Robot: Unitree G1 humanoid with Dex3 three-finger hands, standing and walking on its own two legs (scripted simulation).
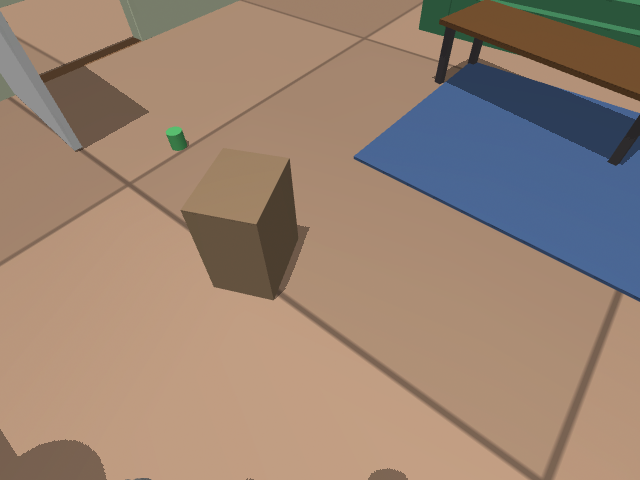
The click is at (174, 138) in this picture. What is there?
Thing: squat round
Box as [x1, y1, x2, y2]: [166, 127, 186, 150]
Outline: 171,127 166,130 169,142 173,149 180,150 186,146 182,131 179,127
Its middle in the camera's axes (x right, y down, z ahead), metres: -0.76 -0.52 +2.03
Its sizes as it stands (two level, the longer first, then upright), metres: 0.081 0.081 0.094
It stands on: the floor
